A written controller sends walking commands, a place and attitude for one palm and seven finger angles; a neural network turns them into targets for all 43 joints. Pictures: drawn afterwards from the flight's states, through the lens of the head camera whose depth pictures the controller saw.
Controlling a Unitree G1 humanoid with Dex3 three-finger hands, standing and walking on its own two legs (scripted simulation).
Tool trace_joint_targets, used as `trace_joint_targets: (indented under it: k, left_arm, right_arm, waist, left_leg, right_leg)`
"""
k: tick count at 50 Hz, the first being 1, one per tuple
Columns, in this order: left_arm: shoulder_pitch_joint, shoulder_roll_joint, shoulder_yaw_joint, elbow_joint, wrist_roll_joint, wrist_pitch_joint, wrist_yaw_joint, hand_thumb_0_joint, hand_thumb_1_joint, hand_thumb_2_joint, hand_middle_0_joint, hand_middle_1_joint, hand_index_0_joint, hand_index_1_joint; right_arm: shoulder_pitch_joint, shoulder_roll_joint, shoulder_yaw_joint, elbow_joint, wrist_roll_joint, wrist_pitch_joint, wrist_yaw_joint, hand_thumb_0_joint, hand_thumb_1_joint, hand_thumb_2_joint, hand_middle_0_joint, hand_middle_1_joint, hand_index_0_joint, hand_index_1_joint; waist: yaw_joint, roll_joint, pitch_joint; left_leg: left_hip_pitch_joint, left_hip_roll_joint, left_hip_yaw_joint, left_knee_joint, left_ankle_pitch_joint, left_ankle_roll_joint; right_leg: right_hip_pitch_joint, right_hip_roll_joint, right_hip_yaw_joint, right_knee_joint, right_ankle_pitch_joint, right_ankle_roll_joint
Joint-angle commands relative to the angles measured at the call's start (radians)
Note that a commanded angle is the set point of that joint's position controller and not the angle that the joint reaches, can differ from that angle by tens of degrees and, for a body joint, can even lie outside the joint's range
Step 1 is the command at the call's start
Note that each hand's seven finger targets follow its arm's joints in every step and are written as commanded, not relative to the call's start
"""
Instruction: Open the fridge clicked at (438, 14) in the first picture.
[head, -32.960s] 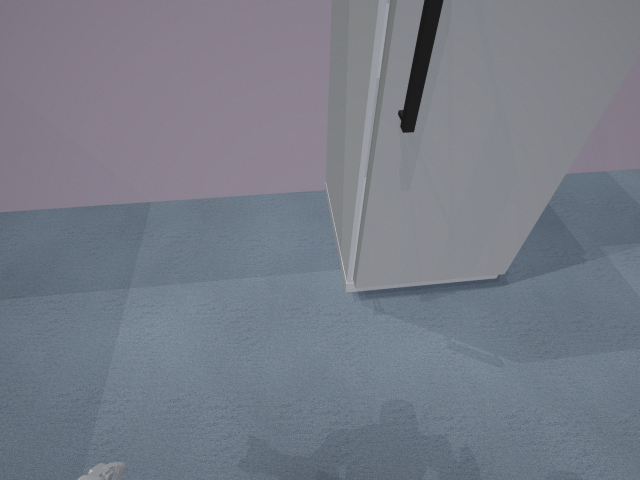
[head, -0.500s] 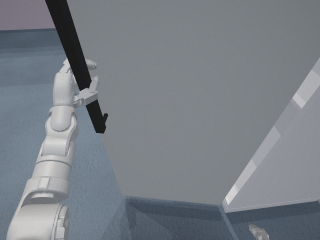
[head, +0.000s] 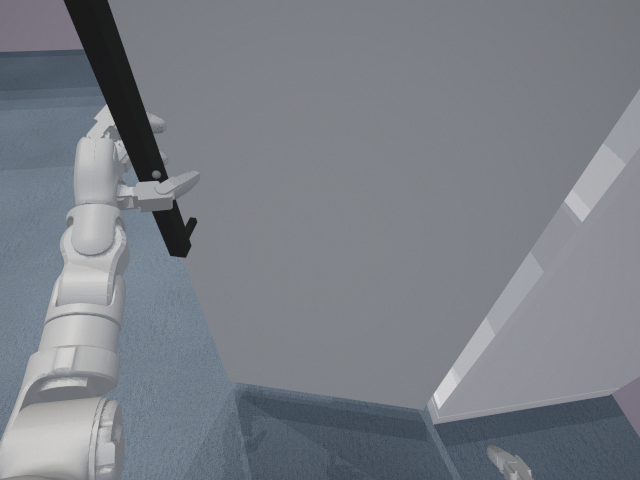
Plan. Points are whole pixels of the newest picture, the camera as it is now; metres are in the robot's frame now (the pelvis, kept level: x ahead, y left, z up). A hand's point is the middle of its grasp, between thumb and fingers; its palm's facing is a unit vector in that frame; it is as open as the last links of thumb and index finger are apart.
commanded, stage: loosen the grip on the handle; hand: left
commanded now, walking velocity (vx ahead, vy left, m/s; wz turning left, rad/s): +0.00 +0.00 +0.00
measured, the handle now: (143, 115) +0.46 +0.22 +0.23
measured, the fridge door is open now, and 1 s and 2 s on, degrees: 73 75 75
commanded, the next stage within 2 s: slip the hand off the handle in 0.32 s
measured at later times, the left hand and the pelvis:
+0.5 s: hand (146, 186) +0.41 +0.22 +0.17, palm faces +0.29 -0.93 -0.22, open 14.6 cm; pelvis +0.02 +0.00 +0.00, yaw +1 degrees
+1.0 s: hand (91, 179) +0.41 +0.28 +0.17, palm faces +0.32 -0.92 -0.23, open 14.7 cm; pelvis +0.01 +0.00 +0.00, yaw +1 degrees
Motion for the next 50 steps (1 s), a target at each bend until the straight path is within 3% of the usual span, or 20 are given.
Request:
trace_joint_targets:
  k: [1,2,6,7,8,9,11,13,16,17,20,22,27,30,32,36,38,42,46,50]
  left_arm:
    - [-0.23,0.19,0.071,-0.291,-0.025,-0.05,0.011,0.0,-0.55,0.2,-0.397,-1.333,-0.397,-1.333]
    - [-0.186,0.211,0.097,-0.302,-0.028,-0.042,0.015,0.0,-0.55,0.2,-0.383,-1.317,-0.383,-1.317]
    - [-0.073,0.182,0.1,-0.412,-0.051,-0.008,0.017,0.0,-0.55,0.2,-0.33,-1.25,-0.33,-1.25]
    - [-0.327,0.273,0.119,-0.439,-0.038,-0.007,0.034,0.0,-0.55,0.2,-0.317,-1.233,-0.317,-1.233]
    - [-0.351,0.267,0.12,-0.41,-0.03,0.005,0.041,0.0,-0.55,0.2,-0.303,-1.217,-0.303,-1.217]
    - [-0.267,0.247,0.124,-0.37,-0.033,0.02,0.043,0.0,-0.55,0.2,-0.29,-1.2,-0.29,-1.2]
    - [-0.285,0.165,0.045,-0.423,-0.038,0.018,0.035,0.0,-0.55,0.2,-0.263,-1.167,-0.263,-1.167]
    - [-0.289,0.163,0.032,-0.465,-0.029,0.001,0.034,0.0,-0.55,0.2,-0.25,-1.15,-0.25,-1.15]
    - [-0.238,0.143,0.023,-0.47,-0.034,-0.014,0.028,0.0,-0.55,0.2,-0.25,-1.15,-0.25,-1.15]
    - [-0.208,0.164,0.054,-0.463,-0.04,-0.013,0.029,0.0,-0.55,0.2,-0.25,-1.15,-0.25,-1.15]
    - [-0.233,0.156,0.046,-0.465,-0.051,-0.007,0.025,0.0,-0.55,0.2,-0.25,-1.15,-0.25,-1.15]
    - [-0.188,0.253,0.14,-0.405,-0.047,-0.002,0.03,0.0,-0.55,0.2,-0.25,-1.15,-0.25,-1.15]
    - [-0.266,0.227,0.097,-0.405,-0.042,-0.027,0.003,0.0,-0.55,0.2,-0.25,-1.15,-0.25,-1.15]
    - [-0.31,0.22,0.073,-0.36,-0.051,-0.048,-0.028,0.0,-0.55,0.2,-0.25,-1.15,-0.25,-1.15]
    - [-0.324,0.225,0.072,-0.335,-0.055,-0.057,-0.045,0.0,-0.55,0.2,-0.25,-1.15,-0.25,-1.15]
    - [-0.353,0.247,0.084,-0.269,-0.069,-0.066,-0.071,0.0,-0.55,0.2,-0.25,-1.15,-0.25,-1.15]
    - [-0.369,0.28,0.107,-0.252,-0.069,-0.073,-0.077,0.0,-0.55,0.2,-0.25,-1.15,-0.25,-1.15]
    - [-0.378,0.374,0.185,-0.17,-0.069,-0.095,-0.085,0.0,-0.55,0.2,-0.25,-1.15,-0.25,-1.15]
    - [-0.368,0.417,0.22,-0.175,-0.072,-0.135,-0.109,0.0,-0.55,0.2,-0.25,-1.15,-0.25,-1.15]
    - [-0.359,0.422,0.215,-0.143,-0.083,-0.147,-0.141,0.0,-0.55,0.2,-0.25,-1.15,-0.25,-1.15]
  right_arm:
    - [-0.052,-0.151,-0.062,-0.122,0.009,-0.016,-0.011,0.0,-0.9,-0.9,0.2,0.3,0.2,0.3]
    - [-0.059,-0.152,-0.063,-0.122,0.009,-0.008,-0.015,0.0,-0.9,-0.9,0.2,0.3,0.2,0.3]
    - [-0.071,-0.151,-0.069,-0.119,0.014,0.017,-0.022,0.0,-0.9,-0.9,0.2,0.3,0.2,0.3]
    - [-0.073,-0.163,-0.057,-0.093,0.013,0.021,-0.037,0.0,-0.9,-0.9,0.2,0.3,0.2,0.3]
    - [-0.051,-0.151,-0.067,-0.076,0.006,0.023,-0.041,0.0,-0.9,-0.9,0.2,0.3,0.2,0.3]
    - [-0.049,-0.152,-0.07,-0.07,0.009,0.028,-0.044,0.0,-0.9,-0.9,0.2,0.3,0.2,0.3]
    - [-0.061,-0.145,-0.065,-0.071,0.012,0.028,-0.047,0.0,-0.9,-0.9,0.2,0.3,0.2,0.3]
    - [-0.053,-0.141,-0.069,-0.064,0.011,0.025,-0.05,0.0,-0.9,-0.9,0.2,0.3,0.2,0.3]
    - [-0.056,-0.138,-0.066,-0.059,0.01,0.023,-0.05,0.0,-0.9,-0.9,0.2,0.3,0.2,0.3]
    - [-0.058,-0.142,-0.066,-0.057,0.009,0.023,-0.054,0.0,-0.9,-0.9,0.2,0.3,0.2,0.3]
    - [-0.082,-0.134,-0.057,-0.057,0.015,0.026,-0.062,0.0,-0.9,-0.9,0.2,0.3,0.2,0.3]
    - [-0.086,-0.143,-0.052,-0.049,0.009,0.035,-0.071,0.0,-0.9,-0.9,0.2,0.3,0.2,0.3]
    - [-0.098,-0.13,-0.042,-0.059,0.014,0.034,-0.078,0.0,-0.9,-0.9,0.2,0.3,0.2,0.3]
    - [-0.088,-0.133,-0.041,-0.052,0.017,0.027,-0.081,0.0,-0.9,-0.9,0.2,0.3,0.2,0.3]
    - [-0.086,-0.137,-0.042,-0.053,0.021,0.023,-0.082,0.0,-0.9,-0.9,0.2,0.3,0.2,0.3]
    - [-0.071,-0.142,-0.04,-0.045,0.027,0.017,-0.084,0.0,-0.9,-0.9,0.2,0.3,0.2,0.3]
    - [-0.061,-0.147,-0.041,-0.044,0.028,0.017,-0.084,0.0,-0.9,-0.9,0.2,0.3,0.2,0.3]
    - [-0.04,-0.158,-0.042,-0.035,0.025,0.017,-0.087,0.0,-0.9,-0.9,0.2,0.3,0.2,0.3]
    - [-0.016,-0.159,-0.048,-0.038,0.023,0.015,-0.083,0.0,-0.9,-0.9,0.2,0.3,0.2,0.3]
    - [0.001,-0.169,-0.05,-0.039,0.03,0.015,-0.083,0.0,-0.9,-0.9,0.2,0.3,0.2,0.3]
  waist:
    - [0.05,0.021,-0.268]
    - [0.057,0.02,-0.264]
    - [0.063,-0.001,-0.279]
    - [0.011,0.024,-0.265]
    - [0.01,0.025,-0.278]
    - [0.021,0.016,-0.27]
    - [0.013,0.035,-0.29]
    - [0.015,0.085,-0.327]
    - [0.023,0.049,-0.326]
    - [0.033,0.024,-0.325]
    - [0.027,0.002,-0.296]
    - [0.05,0.01,-0.264]
    - [0.028,0.055,-0.268]
    - [0.01,0.04,-0.252]
    - [0.008,0.06,-0.247]
    - [0.011,0.033,-0.246]
    - [0.011,0.056,-0.257]
    - [0.019,0.029,-0.259]
    - [0.026,0.068,-0.312]
    - [0.009,0.073,-0.279]
  left_leg:
    - [0.056,-0.032,-0.029,-0.068,0.138,0.041]
    - [0.058,-0.033,-0.026,-0.065,0.17,0.04]
    - [0.062,-0.037,-0.015,-0.052,0.236,0.039]
    - [0.076,-0.038,-0.019,-0.049,0.219,0.044]
    - [0.076,-0.036,-0.019,-0.052,0.216,0.044]
    - [0.073,-0.037,-0.015,-0.047,0.233,0.044]
    - [0.1,-0.042,-0.018,-0.042,0.245,0.042]
    - [0.142,-0.04,-0.024,-0.03,0.304,0.042]
    - [0.143,-0.038,-0.031,-0.025,0.328,0.04]
    - [0.138,-0.038,-0.032,-0.025,0.341,0.04]
    - [0.121,-0.038,-0.031,-0.032,0.288,0.04]
    - [0.087,-0.043,-0.028,-0.036,0.259,0.038]
    - [0.106,-0.041,-0.028,-0.028,0.248,0.039]
    - [0.095,-0.041,-0.038,-0.024,0.209,0.039]
    - [0.099,-0.041,-0.041,-0.018,0.196,0.039]
    - [0.07,-0.042,-0.054,-0.022,0.156,0.037]
    - [0.067,-0.043,-0.054,-0.019,0.157,0.037]
    - [0.026,-0.041,-0.055,-0.018,0.126,0.039]
    - [0.033,-0.04,-0.052,-0.004,0.166,0.039]
    - [0.019,-0.036,-0.055,-0.001,0.143,0.039]
  right_leg:
    - [0.138,0.004,0.035,-0.08,0.107,-0.007]
    - [0.158,0.004,0.036,-0.075,0.146,-0.008]
    - [0.188,0.001,0.03,-0.057,0.256,0.004]
    - [0.151,0.001,0.035,-0.069,0.234,0.011]
    - [0.158,0.006,0.042,-0.081,0.228,0.014]
    - [0.167,0.005,0.038,-0.077,0.252,0.011]
    - [0.159,0.003,0.032,-0.072,0.27,0.012]
    - [0.163,0.009,0.025,-0.059,0.31,0.006]
    - [0.167,0.009,0.019,-0.051,0.346,0.01]
    - [0.181,0.009,0.017,-0.048,0.366,0.011]
    - [0.167,0.005,0.017,-0.058,0.324,0.018]
    - [0.173,-0.001,0.025,-0.06,0.309,0.018]
    - [0.151,0.002,0.022,-0.06,0.275,0.014]
    - [0.121,0.003,0.02,-0.064,0.229,0.015]
    - [0.099,0.004,0.021,-0.067,0.207,0.013]
    - [0.088,0.001,0.019,-0.068,0.16,0.012]
    - [0.088,0.0,0.019,-0.064,0.155,0.011]
    - [0.098,-0.001,0.027,-0.062,0.126,0.013]
    - [0.118,0.003,0.03,-0.036,0.175,0.008]
    - [0.077,0.009,0.025,-0.035,0.145,0.011]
